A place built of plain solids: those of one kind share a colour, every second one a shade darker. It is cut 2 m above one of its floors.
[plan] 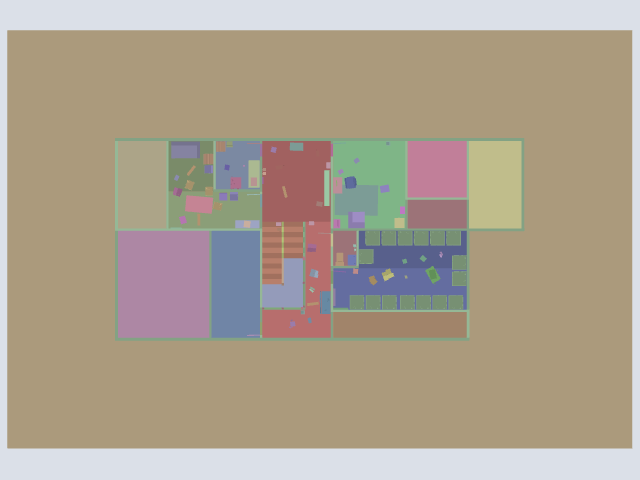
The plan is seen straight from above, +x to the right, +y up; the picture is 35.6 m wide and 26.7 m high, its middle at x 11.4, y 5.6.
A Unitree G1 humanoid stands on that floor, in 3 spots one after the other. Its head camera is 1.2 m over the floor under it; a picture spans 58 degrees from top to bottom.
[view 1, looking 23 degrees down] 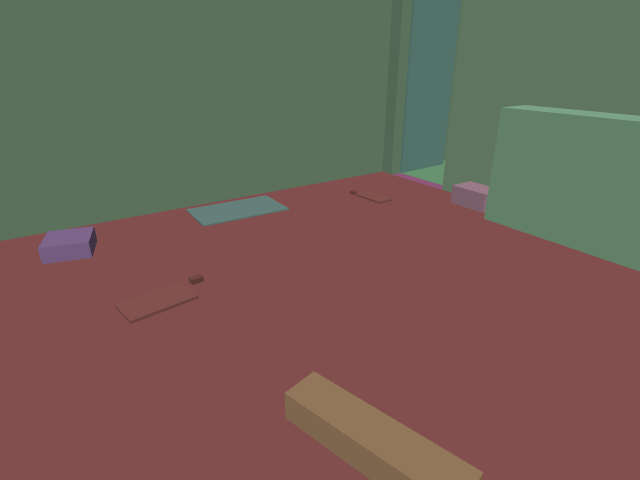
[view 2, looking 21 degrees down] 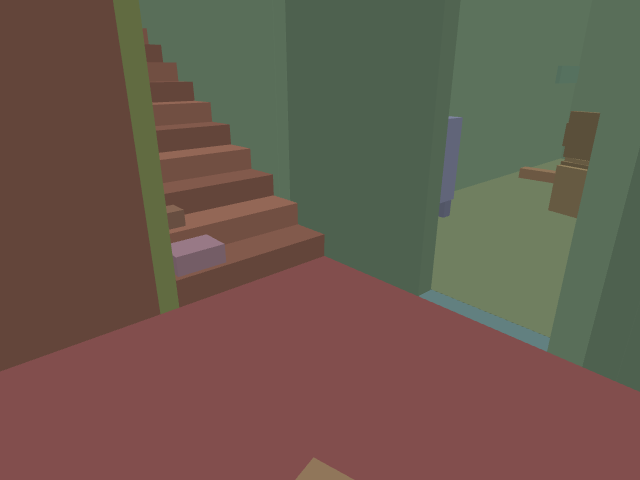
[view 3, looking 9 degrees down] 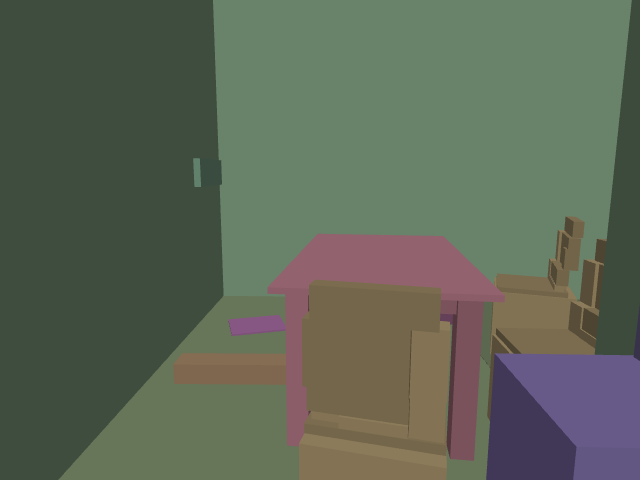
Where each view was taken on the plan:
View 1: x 8.73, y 7.52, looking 56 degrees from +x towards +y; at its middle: floor_hall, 3.07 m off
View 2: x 10.10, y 8.69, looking -132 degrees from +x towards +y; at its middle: stair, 2.99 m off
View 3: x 7.03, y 7.33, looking -178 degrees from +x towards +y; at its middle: dining_table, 2.88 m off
